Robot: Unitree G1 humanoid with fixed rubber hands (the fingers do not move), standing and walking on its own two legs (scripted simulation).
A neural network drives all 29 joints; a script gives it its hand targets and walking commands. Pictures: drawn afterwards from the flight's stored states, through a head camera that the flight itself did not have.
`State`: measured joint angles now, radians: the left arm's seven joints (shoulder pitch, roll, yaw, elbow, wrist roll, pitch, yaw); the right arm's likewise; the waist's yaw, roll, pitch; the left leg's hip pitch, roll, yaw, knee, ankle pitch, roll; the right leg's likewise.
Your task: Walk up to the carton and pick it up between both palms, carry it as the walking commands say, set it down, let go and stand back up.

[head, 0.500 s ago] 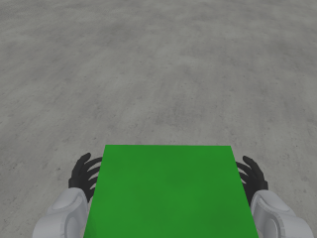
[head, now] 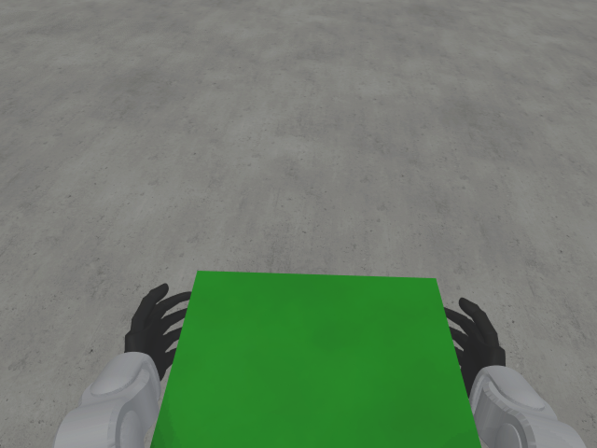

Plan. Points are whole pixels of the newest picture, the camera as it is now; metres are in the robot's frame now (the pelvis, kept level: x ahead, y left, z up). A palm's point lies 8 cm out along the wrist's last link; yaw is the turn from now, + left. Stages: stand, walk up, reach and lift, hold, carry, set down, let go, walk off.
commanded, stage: carry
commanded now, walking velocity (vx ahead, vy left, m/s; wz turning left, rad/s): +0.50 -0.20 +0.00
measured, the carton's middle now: (311, 397) +0.22 -0.01 +0.00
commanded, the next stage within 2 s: none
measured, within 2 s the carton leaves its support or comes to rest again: neither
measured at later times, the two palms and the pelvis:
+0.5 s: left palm (250, 193) +0.52 +0.07 +0.07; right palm (455, 181) +0.56 -0.29 +0.07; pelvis +0.32 -0.13 -0.02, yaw +3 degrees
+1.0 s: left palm (322, 104) +0.85 -0.08 +0.06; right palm (468, 108) +0.87 -0.44 +0.05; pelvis +0.62 -0.26 -0.02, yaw +2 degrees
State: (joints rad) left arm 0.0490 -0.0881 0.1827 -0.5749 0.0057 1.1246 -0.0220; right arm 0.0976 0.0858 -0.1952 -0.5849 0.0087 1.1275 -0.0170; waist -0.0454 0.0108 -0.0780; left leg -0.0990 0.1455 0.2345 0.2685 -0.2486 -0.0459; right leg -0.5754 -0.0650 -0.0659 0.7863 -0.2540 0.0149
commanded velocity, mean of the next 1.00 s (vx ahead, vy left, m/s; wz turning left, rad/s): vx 0.50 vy -0.20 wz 0.00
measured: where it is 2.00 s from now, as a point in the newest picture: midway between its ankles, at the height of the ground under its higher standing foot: (376, 246)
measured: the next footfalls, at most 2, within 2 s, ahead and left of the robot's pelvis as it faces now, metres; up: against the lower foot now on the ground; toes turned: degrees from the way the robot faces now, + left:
right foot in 0.14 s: +0.27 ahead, -0.19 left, +0.00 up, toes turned -7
left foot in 0.52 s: +0.43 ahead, -0.04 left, +0.00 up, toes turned +15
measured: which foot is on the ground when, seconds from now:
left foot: down 0.00-0.14, up 0.16-0.50, down 0.52-0.90, up 0.92-1.00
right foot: up 0.00-0.12, down 0.14-0.56, up 0.58-0.86, down 0.88-1.00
